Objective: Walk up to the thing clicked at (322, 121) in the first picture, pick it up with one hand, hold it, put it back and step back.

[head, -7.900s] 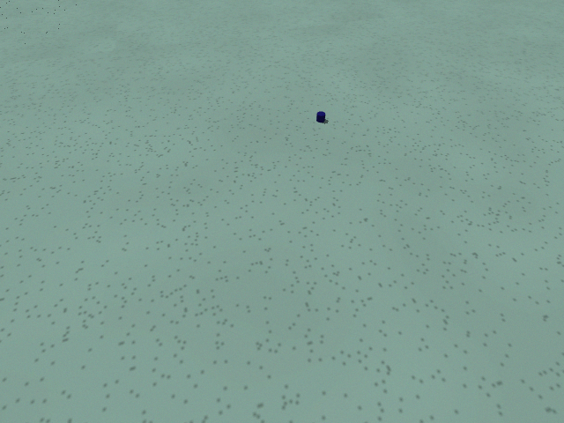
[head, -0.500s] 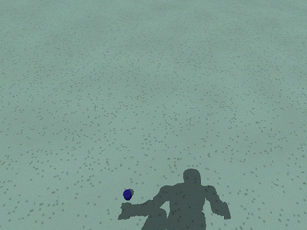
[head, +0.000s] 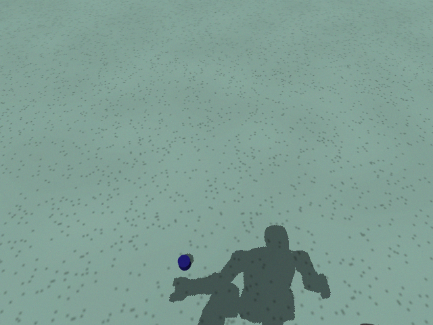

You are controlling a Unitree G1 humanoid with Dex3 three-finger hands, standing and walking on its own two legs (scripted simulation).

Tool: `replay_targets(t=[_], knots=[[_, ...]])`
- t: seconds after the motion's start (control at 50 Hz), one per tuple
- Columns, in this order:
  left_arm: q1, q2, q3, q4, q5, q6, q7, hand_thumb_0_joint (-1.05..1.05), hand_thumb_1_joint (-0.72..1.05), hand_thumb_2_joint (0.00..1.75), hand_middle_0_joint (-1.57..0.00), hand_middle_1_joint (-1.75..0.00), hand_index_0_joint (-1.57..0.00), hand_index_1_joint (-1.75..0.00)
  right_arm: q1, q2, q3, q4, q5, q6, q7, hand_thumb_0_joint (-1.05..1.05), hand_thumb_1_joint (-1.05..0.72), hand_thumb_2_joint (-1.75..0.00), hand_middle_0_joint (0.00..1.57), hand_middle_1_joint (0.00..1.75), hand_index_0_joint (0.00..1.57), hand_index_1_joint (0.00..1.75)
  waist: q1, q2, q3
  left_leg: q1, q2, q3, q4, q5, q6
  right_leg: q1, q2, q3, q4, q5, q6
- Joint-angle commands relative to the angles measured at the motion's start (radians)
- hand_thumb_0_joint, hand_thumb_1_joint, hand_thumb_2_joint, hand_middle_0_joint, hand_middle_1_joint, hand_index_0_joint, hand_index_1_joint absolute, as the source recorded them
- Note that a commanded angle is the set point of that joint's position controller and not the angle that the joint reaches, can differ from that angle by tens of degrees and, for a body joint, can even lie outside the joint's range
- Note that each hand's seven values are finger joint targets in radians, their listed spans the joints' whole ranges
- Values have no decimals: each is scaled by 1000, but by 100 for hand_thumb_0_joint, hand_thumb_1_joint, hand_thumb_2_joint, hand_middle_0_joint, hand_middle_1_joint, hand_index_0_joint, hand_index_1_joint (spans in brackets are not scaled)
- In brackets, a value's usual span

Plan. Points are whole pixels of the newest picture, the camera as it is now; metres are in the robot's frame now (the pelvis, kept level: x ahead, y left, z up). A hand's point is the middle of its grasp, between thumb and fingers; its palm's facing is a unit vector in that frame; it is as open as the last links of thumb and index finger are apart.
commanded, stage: walk up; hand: left
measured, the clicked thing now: (184, 262) +0.47 +0.18 -0.75
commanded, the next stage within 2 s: none
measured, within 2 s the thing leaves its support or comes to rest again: neither
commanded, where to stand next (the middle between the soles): +0.07 -0.01 m, yaw -4 degrees
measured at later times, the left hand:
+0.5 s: hand out of the picture +0.03 +0.32 -0.17, palm faces +0.03 -0.93 -0.36, open 7.4 cm
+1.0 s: hand out of the picture +0.10 +0.24 -0.16, palm faces +0.02 -0.92 -0.39, open 7.4 cm
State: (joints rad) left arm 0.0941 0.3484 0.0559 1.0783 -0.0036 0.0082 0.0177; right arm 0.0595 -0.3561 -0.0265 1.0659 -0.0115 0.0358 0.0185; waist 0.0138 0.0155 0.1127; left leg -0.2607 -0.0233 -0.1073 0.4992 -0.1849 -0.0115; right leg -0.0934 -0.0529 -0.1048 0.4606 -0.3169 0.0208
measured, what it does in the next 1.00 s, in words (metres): steps on the spot: left foot, then right foot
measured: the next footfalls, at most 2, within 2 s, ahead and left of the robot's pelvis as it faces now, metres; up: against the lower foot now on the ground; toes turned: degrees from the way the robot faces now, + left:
left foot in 0.36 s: -0.06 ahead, +0.17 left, +0.00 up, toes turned +2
right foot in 0.76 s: +0.13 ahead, -0.12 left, +0.00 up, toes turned +1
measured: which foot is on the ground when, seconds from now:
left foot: down 0.00-0.14, up 0.16-0.34, down 0.36-0.78, up 0.80-1.00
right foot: down 0.00-0.36, up 0.38-0.74, down 0.76-1.00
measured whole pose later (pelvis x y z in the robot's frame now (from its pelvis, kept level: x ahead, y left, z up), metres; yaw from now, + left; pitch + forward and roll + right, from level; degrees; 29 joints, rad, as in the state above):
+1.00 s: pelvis -0.05 -0.01 -0.03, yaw +2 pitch -2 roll +0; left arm 0.06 0.31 0.03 0.81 0.02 0.01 0.02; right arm 0.14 -0.40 -0.04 0.82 0.00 0.07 -0.02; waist 0.01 0.06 0.21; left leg -0.42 -0.09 -0.13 1.29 -0.54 -0.01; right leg -0.48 -0.01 0.00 0.64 -0.12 -0.02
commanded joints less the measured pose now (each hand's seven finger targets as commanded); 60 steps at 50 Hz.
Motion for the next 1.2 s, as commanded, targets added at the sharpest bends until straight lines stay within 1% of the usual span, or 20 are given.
replay_targets(t=[0.0, 0.08, 0.12, 0.16, 0.28, 0.32, 0.34, 0.36, 0.4, 0.46, 0.6, 0.7, 0.74, 0.76, 0.8, 0.9, 1.0, 1.12, 1.14, 1.18], knots=[[-19, 234, 52, -99, -18, 4, 29, 0, 90, 90, -20, -30, -20, -30, -1, -240, -75, -103, 5, 5, -11, 0, -90, -90, 20, 30, 20, 30, -26, 41, -204, 56, 110, -58, 26, 652, 122, 22, -36, 35, 155, 381, -69], [67, 249, 60, -116, -5, 22, 29, 0, 90, 90, -20, -30, -20, -30, -56, -256, -94, -185, -1, 38, -7, 0, -90, -90, 20, 30, 20, 30, 12, 47, -239, -64, 108, -132, 131, 351, 152, -23, -83, 139, 185, 153, -135], [20, 330, 84, -154, 19, 13, 32, 0, 90, 90, -20, -30, -20, -30, -70, -188, -84, -219, -8, 51, -8, 0, -90, -90, 20, 30, 20, 30, 51, -213, -161, -164, -69, 28, 501, -227, 41, -129, -420, 362, -109, 343, -293], [-63, 374, 95, -207, 41, -6, 41, 0, 90, 90, -20, -30, -20, -30, 6, -217, -96, -235, -27, 65, -2, 0, -90, -90, 20, 30, 20, 30, -3, -191, -105, -187, 2, -62, 713, -391, 8, -259, -507, 425, -116, 444, -357], [-31, 276, 76, -238, 90, -33, 7, 0, 90, 90, -20, -30, -20, -30, 120, -198, -101, -190, -6, -6, 30, 0, -90, -90, 20, 30, 20, 30, 5, -233, -203, -89, 6, 133, 213, -337, 2, -46, -187, 136, 7, -212, -175], [-26, 289, 87, -251, 87, -2, -23, 0, 90, 90, -20, -30, -20, -30, 318, -216, -124, -131, -18, -45, 14, 0, -90, -90, 20, 30, 20, 30, -88, -151, -221, 185, -18, 175, -119, -204, 4, -158, -119, 81, 291, -330, -160], [27, 205, 67, -265, 85, 18, -35, 0, 90, 90, -20, -30, -20, -30, 420, -305, -157, -118, -31, -71, -7, 0, -90, -90, 20, 30, 20, 30, -139, 91, -164, 387, 82, -39, -186, -272, 18, -435, -49, 51, 605, -323, -120], [26, 134, 48, -304, 69, 19, -36, 0, 90, 90, -20, -30, -20, -30, 432, -404, -165, -150, -56, -92, -24, 0, -90, -90, 20, 30, 20, 30, -131, 262, -82, 414, 293, -526, -218, -286, 72, -774, 98, 187, 808, -410, -72], [-106, 259, 63, -317, 52, 12, -28, 0, 90, 90, -20, -30, -20, -30, 278, -470, -161, -191, -16, -111, -36, 0, -90, -90, 20, 30, 20, 30, -102, 98, 60, 118, 501, -722, -369, -398, 232, -734, -20, 333, 724, -199, -68], [52, 285, 94, -246, 24, 12, -53, 0, 90, 90, -20, -30, -20, -30, 200, -324, -118, -215, -27, -144, -62, 0, -90, -90, 20, 30, 20, 30, -1, 7, 82, 189, 293, -222, -173, 146, 137, -633, -4, 373, 671, -14, -40], [33, 208, 72, -304, 5, 40, -58, 0, 90, 90, -20, -30, -20, -30, 214, -276, -112, -247, -13, -125, -86, 0, -90, -90, 20, 30, 20, 30, -26, 162, 73, 27, 228, 68, -98, 550, 163, -406, 51, 214, 465, 71, -15], [69, 198, 56, -264, 0, 22, -38, 0, 90, 90, -20, -30, -20, -30, 147, -262, -96, -279, 9, -49, -75, 0, -90, -90, 20, 30, 20, 30, -10, 234, -49, -17, 161, 107, 108, 353, 131, -121, 61, 61, 135, 184, -25], [173, 273, 76, -232, 14, 9, -29, 0, 90, 90, -20, -30, -20, -30, 224, -209, -76, -275, 29, -28, -68, 0, -90, -90, 20, 30, 20, 30, 36, -18, -180, -16, 93, 123, 435, 104, 84, 33, 15, 143, -5, 503, -50], [180, 339, 94, -250, 27, 3, -21, 0, 90, 90, -20, -30, -20, -30, 294, -162, -59, -278, 40, -25, -66, 0, -90, -90, 20, 30, 20, 30, 23, -281, -255, -151, -54, 135, 650, -373, 34, 135, -185, 420, 10, 871, -140], [108, 342, 88, -310, 22, 7, -9, 0, 90, 90, -20, -30, -20, -30, 336, -209, -72, -255, 35, -4, -94, 0, -90, -90, 20, 30, 20, 30, 8, -287, -298, -131, -33, 4, 817, -528, 25, 19, -314, 598, -13, 834, -324], [67, 279, 82, -315, 19, 5, 31, 0, 90, 90, -20, -30, -20, -30, 259, -251, -85, -250, 17, 32, -64, 0, -90, -90, 20, 30, 20, 30, 10, -99, -259, -179, -34, -74, 854, -345, 14, -91, -221, 476, -23, 182, -239], [76, 300, 93, -307, 32, -22, 55, 0, 90, 90, -20, -30, -20, -30, 202, -247, -84, -273, -20, 40, -26, 0, -90, -90, 20, 30, 20, 30, 21, -143, -173, -237, -6, -61, 613, -352, -9, -100, -243, 469, -85, -121, -247], [-52, 313, 94, -326, 35, 9, 30, 0, 90, 90, -20, -30, -20, -30, 348, -236, -105, -186, -25, 31, 18, 0, -90, -90, 20, 30, 20, 30, -51, -236, -109, 145, -7, 123, 145, -222, 49, -478, -154, 313, -65, -264, -116], [-47, 275, 84, -332, 35, 13, 32, 0, 90, 90, -20, -30, -20, -30, 355, -251, -113, -184, -38, 28, 19, 0, -90, -90, 20, 30, 20, 30, -69, -136, -94, 165, 18, 34, 95, -208, 61, -570, -102, 305, 71, -308, -91], [-72, 256, 85, -325, 19, 15, 43, 0, 90, 90, -20, -30, -20, -30, 187, -411, -134, -272, -43, 16, 8, 0, -90, -90, 20, 30, 20, 30, -96, 270, 22, -275, 393, -556, -338, -634, 206, -535, 164, 221, 610, -287, -37]])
